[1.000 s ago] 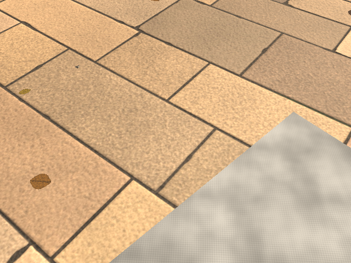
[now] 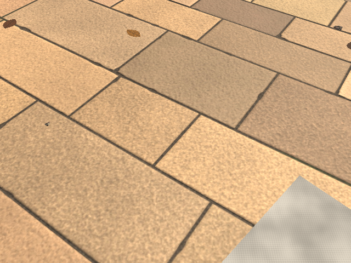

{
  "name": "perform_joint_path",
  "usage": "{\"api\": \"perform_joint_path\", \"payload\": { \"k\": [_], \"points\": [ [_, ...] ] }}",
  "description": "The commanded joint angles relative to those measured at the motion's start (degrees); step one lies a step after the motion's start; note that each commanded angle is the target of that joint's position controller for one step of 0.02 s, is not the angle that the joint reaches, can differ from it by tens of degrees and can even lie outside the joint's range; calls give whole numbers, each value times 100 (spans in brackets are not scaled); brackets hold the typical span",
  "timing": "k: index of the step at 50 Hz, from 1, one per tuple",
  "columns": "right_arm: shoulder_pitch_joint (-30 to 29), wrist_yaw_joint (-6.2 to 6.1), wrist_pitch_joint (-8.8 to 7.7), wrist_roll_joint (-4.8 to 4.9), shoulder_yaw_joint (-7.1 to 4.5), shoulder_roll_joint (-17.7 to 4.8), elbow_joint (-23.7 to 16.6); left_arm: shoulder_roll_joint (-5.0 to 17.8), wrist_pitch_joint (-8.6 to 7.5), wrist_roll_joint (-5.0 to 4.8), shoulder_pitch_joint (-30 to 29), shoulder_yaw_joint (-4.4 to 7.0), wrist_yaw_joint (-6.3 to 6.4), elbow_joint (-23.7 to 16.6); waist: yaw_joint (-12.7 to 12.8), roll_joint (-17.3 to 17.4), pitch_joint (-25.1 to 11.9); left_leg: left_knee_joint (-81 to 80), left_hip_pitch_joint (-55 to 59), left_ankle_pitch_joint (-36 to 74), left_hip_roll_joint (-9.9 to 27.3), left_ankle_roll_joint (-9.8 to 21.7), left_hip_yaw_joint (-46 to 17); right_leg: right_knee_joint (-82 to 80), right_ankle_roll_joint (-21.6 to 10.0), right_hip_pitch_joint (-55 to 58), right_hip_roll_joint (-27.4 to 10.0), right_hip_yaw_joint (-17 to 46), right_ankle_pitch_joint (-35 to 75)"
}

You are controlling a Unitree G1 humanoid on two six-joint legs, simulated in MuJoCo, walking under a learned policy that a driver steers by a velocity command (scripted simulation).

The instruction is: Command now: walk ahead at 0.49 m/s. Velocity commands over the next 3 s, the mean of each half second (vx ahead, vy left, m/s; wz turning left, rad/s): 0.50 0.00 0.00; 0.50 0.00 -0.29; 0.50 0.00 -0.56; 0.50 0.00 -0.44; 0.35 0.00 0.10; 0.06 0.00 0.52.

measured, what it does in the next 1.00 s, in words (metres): walks ahead: right foot, then left foot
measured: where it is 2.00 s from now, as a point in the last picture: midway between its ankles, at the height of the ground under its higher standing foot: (227, 159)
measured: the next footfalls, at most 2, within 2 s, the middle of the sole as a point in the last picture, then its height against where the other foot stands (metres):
right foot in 0.30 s outside the picture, level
left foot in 0.84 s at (160, 233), level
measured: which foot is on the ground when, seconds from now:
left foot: down 0.00-0.32, up 0.34-0.82, down 0.84-1.00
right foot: up 0.00-0.28, down 0.30-0.86, up 0.88-1.00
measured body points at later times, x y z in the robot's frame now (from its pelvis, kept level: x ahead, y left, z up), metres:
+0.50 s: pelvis +0.27 -0.08 +0.00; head +0.29 -0.10 +0.45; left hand +0.33 +0.18 -0.12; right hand +0.36 -0.35 -0.14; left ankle +0.27 +0.08 -0.66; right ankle +0.29 -0.16 -0.74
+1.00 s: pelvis +0.54 -0.03 -0.01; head +0.56 -0.02 +0.44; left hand +0.62 +0.24 -0.14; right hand +0.62 -0.31 -0.12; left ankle +0.60 +0.07 -0.74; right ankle +0.44 -0.16 -0.65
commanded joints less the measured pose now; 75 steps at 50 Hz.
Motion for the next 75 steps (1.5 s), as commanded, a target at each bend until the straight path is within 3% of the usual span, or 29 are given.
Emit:
{"api": "perform_joint_path", "payload": {
  "k": [1,10,14,15,16,17,18,19,20,22,27,37,40,42,43,44,45,46,47,50,59,65,67,69,70,71,72,73,75],
  "points": [
    [-222,-115,-93,10,-123,-761,-319,238,32,68,189,67,37,-244,266,443,303,-1162,-531,370,1625,986,-1245,-827,158,-179,-244,16,866],
    [649,-207,93,147,-180,-972,-31,232,-80,-57,-1432,10,-198,-753,-279,545,467,-674,811,315,1857,646,-1026,-3288,107,-13,178,-253,1294],
    [383,-226,212,136,-210,-1055,-72,613,-170,-40,-464,195,-262,-574,378,659,-67,636,1017,2035,1781,374,-880,-3772,-273,1535,572,-552,604],
    [325,-223,221,67,-133,-859,-152,965,-184,-26,640,357,-221,-259,814,467,-784,1996,429,2273,1425,193,-574,-3672,-516,3056,374,-308,735],
    [738,-193,133,0,42,-334,-320,1635,-161,92,1572,516,-191,-109,865,-714,-1746,4327,-1645,469,675,-207,-109,-3774,-1268,5368,-1106,1840,523],
    [952,-159,-21,106,109,-164,-242,1428,-130,70,1773,459,-226,-21,805,-1497,-2240,5565,-2981,-2417,169,-295,-693,-4703,-1764,6110,-1691,3889,-178],
    [511,-136,-123,241,-54,-827,-320,987,-146,37,1354,319,-235,-96,773,-924,-1503,6088,-3523,-2204,565,-164,-1070,-4795,-1462,5509,-1496,3355,-378],
    [52,-139,-156,287,-89,-946,-459,742,-136,32,813,238,-229,-233,626,-554,-941,5989,-3531,-1653,882,-88,-919,-4860,-1235,4698,-1277,2444,-11],
    [-168,-173,-128,222,-102,-870,-489,577,-129,51,371,176,-257,-303,441,-130,-542,5629,-3278,-1190,1111,-120,-794,-5077,-1122,3884,-1009,1807,476],
    [-81,-207,32,130,-143,-679,-465,360,-145,104,131,112,-302,-274,144,-220,-247,5063,-2674,-714,1347,-179,-783,-5450,-978,3038,-633,1100,881],
    [-580,-239,179,64,-172,-521,-668,635,-155,104,649,192,-199,39,125,-54,71,4040,-3164,176,1385,-386,-684,-5750,-1092,2976,-539,472,1899],
    [-2426,-53,-32,131,-124,-475,-1274,762,33,-58,1486,244,-9,374,562,-166,496,1372,-2759,1079,926,-463,-611,-5439,-902,3560,-554,617,1184],
    [-2089,-20,-121,137,-214,-730,-1241,867,111,-58,1330,316,35,341,267,-335,292,1097,-1903,536,778,-348,-572,-4944,-758,3651,-653,854,1551],
    [-649,-90,-158,100,-434,-1156,-860,684,142,7,1104,254,19,196,-415,-248,-637,1109,220,405,828,-56,-569,-3313,-489,3094,-119,563,2367],
    [384,-150,-140,29,-541,-1627,-744,396,141,125,1072,154,17,-37,-713,589,-1646,1199,1971,234,2000,252,-1796,-1407,-267,1935,442,161,721],
    [478,-109,-86,-30,-566,-1819,-698,-253,28,-59,1854,-3,-12,-131,-242,2420,-2262,401,3425,-830,3083,1024,-4331,274,-25,-100,1124,116,-2226],
    [193,-108,-93,-6,-401,-1154,-827,454,-15,-189,1649,152,5,-28,-335,1658,-1790,129,2939,-1386,2893,832,-4296,998,-61,-584,748,637,-2111],
    [-178,-121,-97,47,-314,-837,-890,719,-9,-221,1177,240,15,-145,-304,1157,-1053,73,2131,-1221,2741,559,-3282,1038,-112,-764,505,509,-1536],
    [-555,-109,-93,39,-276,-751,-914,645,23,-179,979,253,41,-171,-113,664,-666,-89,1308,-686,2517,445,-2618,874,-80,-471,236,394,-1024],
    [-890,-114,-100,-45,-253,-557,-800,327,203,-127,984,305,3,-244,218,893,-183,-629,156,0,2097,401,-1394,380,-51,150,-111,305,-423],
    [-553,-285,-38,-31,-413,-1018,-576,217,301,-48,-273,274,-170,-850,15,498,291,-928,461,980,2061,425,187,-1613,66,-393,-85,10,1301],
    [-154,-301,162,121,-502,-1271,-459,253,320,-59,-1151,224,-382,-1367,-216,538,558,-520,1379,1396,2340,256,635,-2581,-165,-386,97,-547,690],
    [-278,-311,228,166,-546,-1425,-502,423,347,-50,-943,306,-412,-1435,19,720,306,146,1517,3078,2345,133,837,-2689,-372,251,426,-871,129],
    [-480,-327,318,222,-557,-1503,-565,821,361,-74,355,555,-381,-1139,798,690,-421,2017,1186,4383,2074,-91,1120,-3179,-704,2078,1008,-1182,242],
    [-432,-339,298,125,-489,-1336,-654,1321,399,-77,1381,789,-267,-862,1207,200,-956,3736,-151,3036,1836,-384,1131,-3362,-995,3898,734,-390,354],
    [36,-255,139,-121,-206,-404,-1008,2043,358,-124,1253,879,-214,-876,481,-1434,-1268,5795,-2843,-2289,724,-730,717,-3867,-1965,5693,-790,2793,-315],
    [-441,-175,-135,117,-228,-755,-1108,1648,254,-35,1478,731,-250,-1078,823,-810,-2120,6509,-3487,-2729,491,-630,-720,-4860,-2286,6019,-1280,4474,-1006],
    [-1049,-137,-254,340,-310,-1043,-1280,1267,166,25,1294,613,-286,-1017,898,-414,-1334,6482,-4020,-2158,746,-460,-798,-4947,-1937,5627,-1142,3694,-482],
    [-1002,-208,-282,128,-322,-1009,-1164,855,127,-17,452,477,-276,-1172,384,152,-609,5505,-3355,-1300,1208,-380,-821,-4896,-1530,3960,-651,2298,564]
  ]
}}
Over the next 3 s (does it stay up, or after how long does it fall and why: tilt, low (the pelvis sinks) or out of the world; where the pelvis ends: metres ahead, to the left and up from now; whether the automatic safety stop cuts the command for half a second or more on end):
stays up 1.24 -0.42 0.00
